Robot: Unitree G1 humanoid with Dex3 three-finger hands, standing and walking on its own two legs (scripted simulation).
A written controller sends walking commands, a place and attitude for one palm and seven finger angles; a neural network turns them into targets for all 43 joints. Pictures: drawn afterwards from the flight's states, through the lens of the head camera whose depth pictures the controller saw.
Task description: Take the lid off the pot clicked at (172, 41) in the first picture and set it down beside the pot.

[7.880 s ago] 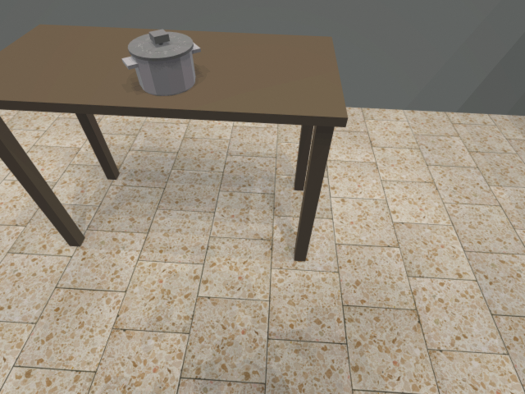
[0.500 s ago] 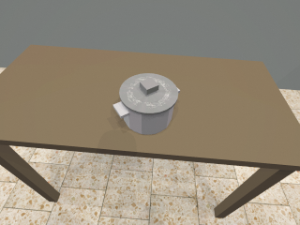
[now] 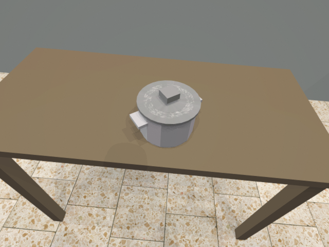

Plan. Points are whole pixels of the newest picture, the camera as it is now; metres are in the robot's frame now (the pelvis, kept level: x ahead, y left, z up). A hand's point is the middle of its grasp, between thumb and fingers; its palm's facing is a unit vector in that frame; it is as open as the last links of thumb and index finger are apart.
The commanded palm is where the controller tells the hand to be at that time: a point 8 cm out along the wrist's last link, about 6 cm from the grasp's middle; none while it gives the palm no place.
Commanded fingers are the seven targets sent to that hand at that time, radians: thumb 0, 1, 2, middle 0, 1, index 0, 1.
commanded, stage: shuffle to correct the standing spot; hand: left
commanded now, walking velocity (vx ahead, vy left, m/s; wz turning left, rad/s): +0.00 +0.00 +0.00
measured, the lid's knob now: (169, 94) +0.46 +0.03 +0.13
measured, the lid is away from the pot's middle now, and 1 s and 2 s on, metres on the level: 0.00 0.00 0.00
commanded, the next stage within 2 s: come to a stop and stand still in 0.74 s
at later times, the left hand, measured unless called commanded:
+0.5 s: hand out of the picture -0.03 +0.14 -0.19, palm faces +0.04 -0.99 -0.15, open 7.4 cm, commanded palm none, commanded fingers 0.00 0.90 0.90 -0.20 -0.30 -0.20 -0.30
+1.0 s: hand out of the picture +0.01 +0.12 -0.19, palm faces +0.04 -0.99 -0.17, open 7.4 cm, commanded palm none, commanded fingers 0.00 0.90 0.90 -0.20 -0.30 -0.20 -0.30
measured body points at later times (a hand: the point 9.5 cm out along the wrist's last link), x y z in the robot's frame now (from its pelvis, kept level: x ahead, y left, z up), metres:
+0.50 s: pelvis +0.00 -0.01 -0.01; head +0.02 +0.00 +0.44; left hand -0.03 +0.19 -0.17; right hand -0.02 -0.22 -0.16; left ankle -0.04 +0.08 -0.74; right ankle +0.00 -0.14 -0.74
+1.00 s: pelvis +0.00 -0.05 -0.01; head +0.03 -0.02 +0.44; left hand +0.01 +0.17 -0.18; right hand +0.02 -0.28 -0.15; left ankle -0.04 +0.08 -0.74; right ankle +0.00 -0.14 -0.74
